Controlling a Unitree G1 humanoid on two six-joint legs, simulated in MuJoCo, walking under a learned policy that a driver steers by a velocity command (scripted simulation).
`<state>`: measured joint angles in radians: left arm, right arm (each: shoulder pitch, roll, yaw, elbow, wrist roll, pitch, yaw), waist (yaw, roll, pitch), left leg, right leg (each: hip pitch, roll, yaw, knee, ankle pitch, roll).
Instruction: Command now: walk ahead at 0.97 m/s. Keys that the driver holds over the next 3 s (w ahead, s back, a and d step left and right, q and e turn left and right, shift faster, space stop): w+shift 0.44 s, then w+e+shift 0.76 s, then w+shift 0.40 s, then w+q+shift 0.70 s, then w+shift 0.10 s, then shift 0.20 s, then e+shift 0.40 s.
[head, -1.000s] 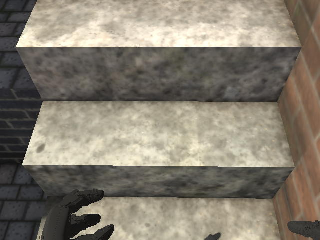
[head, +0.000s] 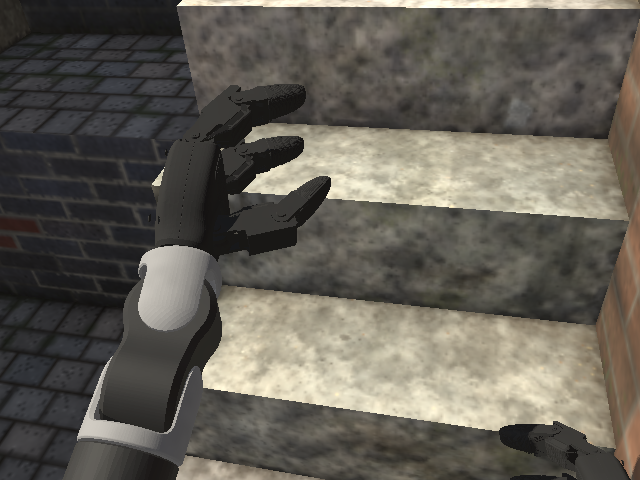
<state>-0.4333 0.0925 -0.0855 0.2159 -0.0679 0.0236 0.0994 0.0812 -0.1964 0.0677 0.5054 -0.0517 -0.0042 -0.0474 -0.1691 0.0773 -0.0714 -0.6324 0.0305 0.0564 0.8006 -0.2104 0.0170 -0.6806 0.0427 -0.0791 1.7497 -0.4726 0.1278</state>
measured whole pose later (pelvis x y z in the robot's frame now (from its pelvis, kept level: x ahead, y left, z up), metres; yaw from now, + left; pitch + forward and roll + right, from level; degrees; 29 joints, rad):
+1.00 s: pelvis -0.69 +0.26 -0.50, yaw -13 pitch -9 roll +3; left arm 0.39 0.25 0.04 0.61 0.03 0.15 -0.02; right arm -0.03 -0.20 -0.03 0.55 0.01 0.06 -0.11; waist 0.20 0.04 0.03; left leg -0.79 0.24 0.29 0.90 -0.10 -0.05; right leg -0.23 0.01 -0.02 1.49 -0.91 -0.09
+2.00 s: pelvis -1.10 +0.26 -0.36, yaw -24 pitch -1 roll +6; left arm 0.31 0.20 0.03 0.68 -0.02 -0.08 0.06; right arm 0.20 -0.30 -0.05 0.63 -0.05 0.12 0.03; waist -0.02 0.11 0.01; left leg -0.76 -0.10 -0.08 1.57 -0.26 -0.03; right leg -0.31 -0.24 0.01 0.48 -0.22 0.07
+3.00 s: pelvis -0.72 +0.45 -0.37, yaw -12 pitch +1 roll +0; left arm 0.38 0.28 0.07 0.83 0.02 0.02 -0.01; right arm -0.02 -0.24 0.01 0.65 -0.03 0.03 -0.04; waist 0.09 0.01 0.08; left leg -0.51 -0.03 -0.18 0.71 -0.27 -0.02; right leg -0.33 0.18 0.23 0.46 -0.13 -0.05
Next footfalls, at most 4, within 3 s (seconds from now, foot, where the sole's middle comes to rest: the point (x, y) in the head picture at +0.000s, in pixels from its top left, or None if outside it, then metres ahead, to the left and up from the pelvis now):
0.12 right None -0.19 -0.05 -0.92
0.36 left None -0.16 0.26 -0.96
0.76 left None -0.31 0.34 -1.15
1.02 right None -0.83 0.21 -1.13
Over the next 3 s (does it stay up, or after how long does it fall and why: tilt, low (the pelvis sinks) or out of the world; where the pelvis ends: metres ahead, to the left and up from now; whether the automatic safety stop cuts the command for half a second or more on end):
stays up -0.72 0.45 -0.37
